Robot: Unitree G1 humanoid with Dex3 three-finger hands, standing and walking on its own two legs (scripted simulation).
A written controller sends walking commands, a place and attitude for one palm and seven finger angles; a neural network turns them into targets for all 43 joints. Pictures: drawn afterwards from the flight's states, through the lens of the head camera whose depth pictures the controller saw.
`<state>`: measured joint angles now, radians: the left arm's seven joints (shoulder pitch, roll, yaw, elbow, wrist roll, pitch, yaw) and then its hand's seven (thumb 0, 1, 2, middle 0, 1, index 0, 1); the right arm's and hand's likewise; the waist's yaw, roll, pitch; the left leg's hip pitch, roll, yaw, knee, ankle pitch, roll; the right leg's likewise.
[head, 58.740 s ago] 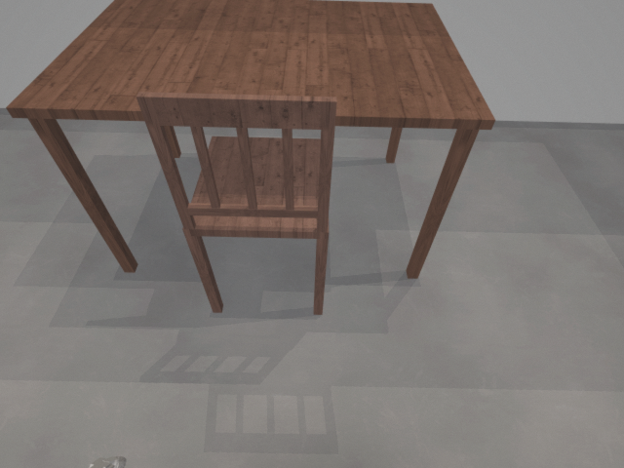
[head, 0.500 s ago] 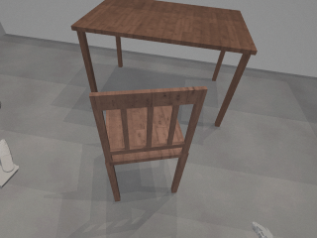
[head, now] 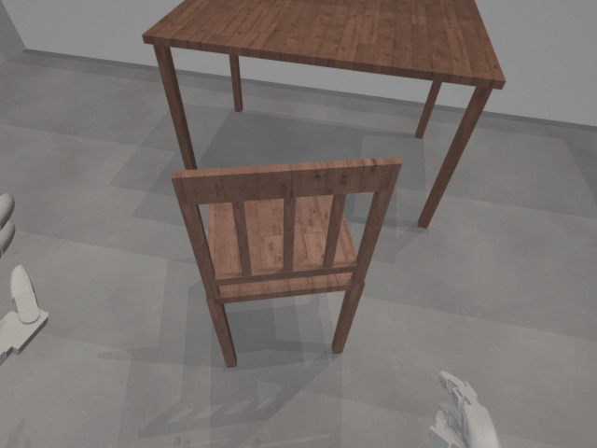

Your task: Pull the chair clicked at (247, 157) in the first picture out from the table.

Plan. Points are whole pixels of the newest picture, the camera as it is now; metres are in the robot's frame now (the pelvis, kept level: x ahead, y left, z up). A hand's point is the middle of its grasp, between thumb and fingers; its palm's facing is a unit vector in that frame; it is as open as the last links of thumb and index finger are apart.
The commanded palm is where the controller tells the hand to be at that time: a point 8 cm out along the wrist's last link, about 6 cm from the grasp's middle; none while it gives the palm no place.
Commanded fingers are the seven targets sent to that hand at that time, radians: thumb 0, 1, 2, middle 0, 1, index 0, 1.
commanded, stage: stop stepping back and stand still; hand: left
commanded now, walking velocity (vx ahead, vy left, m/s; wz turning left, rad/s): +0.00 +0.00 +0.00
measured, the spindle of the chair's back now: (288, 236) +0.53 +0.05 -0.11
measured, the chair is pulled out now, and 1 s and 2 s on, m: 0.58 0.58 0.58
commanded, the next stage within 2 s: let the arm hang, fingers relaxed in 0.10 s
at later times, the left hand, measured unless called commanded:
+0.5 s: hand out of the picture +0.06 +0.16 -0.17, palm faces +0.09 -0.98 -0.17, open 6.9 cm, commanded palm none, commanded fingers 0.00 0.90 0.90 -0.20 -0.30 -0.20 -0.30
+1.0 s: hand out of the picture -0.04 +0.15 -0.18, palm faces +0.04 -0.98 -0.18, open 7.3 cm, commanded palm none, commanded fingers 0.00 0.90 0.90 -0.20 -0.30 -0.20 -0.30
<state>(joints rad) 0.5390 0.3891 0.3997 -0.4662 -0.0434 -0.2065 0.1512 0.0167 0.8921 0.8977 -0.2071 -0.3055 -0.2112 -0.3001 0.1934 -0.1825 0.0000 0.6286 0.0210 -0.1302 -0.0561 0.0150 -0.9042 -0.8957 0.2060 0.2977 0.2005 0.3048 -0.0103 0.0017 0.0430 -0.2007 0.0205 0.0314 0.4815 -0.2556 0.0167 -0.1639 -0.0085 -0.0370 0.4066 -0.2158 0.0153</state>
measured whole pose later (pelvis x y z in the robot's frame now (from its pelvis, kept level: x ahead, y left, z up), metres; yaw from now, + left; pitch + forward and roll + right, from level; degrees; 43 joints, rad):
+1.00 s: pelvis -0.02 -0.01 +0.00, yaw +1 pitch -1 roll +0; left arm 0.33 0.13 -0.02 1.07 0.01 0.01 0.03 0.01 0.91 0.90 -0.19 -0.30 -0.20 -0.30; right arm 0.35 -0.11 0.00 1.07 -0.01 0.01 -0.02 0.01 -0.91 -0.90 0.20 0.30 0.20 0.30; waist 0.00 0.02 0.06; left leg -0.24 0.01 0.01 0.48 -0.22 0.00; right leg -0.22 -0.02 -0.06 0.47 -0.23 -0.01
